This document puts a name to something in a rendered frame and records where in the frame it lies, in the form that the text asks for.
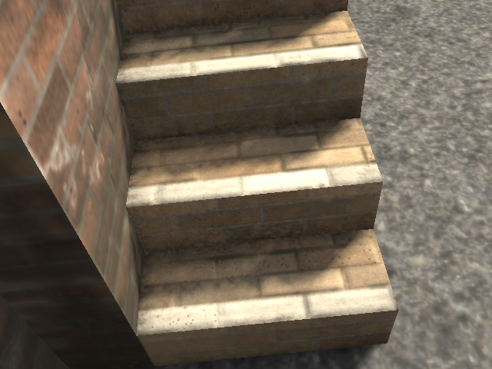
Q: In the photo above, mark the stairs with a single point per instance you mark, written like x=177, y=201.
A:
x=253, y=187

